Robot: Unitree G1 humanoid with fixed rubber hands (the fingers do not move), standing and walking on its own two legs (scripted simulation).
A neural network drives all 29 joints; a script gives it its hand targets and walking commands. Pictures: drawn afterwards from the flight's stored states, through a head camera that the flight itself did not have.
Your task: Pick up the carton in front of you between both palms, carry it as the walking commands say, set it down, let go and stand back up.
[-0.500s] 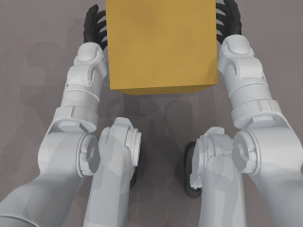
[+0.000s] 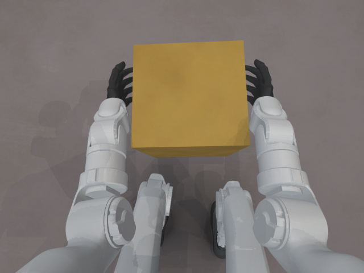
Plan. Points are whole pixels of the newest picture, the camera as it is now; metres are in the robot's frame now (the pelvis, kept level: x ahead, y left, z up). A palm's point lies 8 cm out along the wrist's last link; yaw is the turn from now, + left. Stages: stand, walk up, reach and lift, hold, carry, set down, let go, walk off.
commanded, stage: reach and lift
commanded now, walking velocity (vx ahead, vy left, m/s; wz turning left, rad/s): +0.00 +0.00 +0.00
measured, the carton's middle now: (189, 111) +0.46 +0.03 -0.12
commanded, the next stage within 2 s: none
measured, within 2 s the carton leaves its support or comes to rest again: neither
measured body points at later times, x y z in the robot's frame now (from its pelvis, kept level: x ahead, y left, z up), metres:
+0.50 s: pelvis +0.05 +0.00 +0.14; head +0.17 +0.01 +0.58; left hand +0.43 +0.17 +0.10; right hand +0.44 -0.13 +0.10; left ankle +0.11 +0.13 -0.48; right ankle +0.10 -0.12 -0.48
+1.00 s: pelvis +0.09 +0.00 +0.25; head +0.08 +0.00 +0.70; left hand +0.39 +0.16 +0.25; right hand +0.40 -0.14 +0.25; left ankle +0.11 +0.13 -0.48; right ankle +0.10 -0.12 -0.48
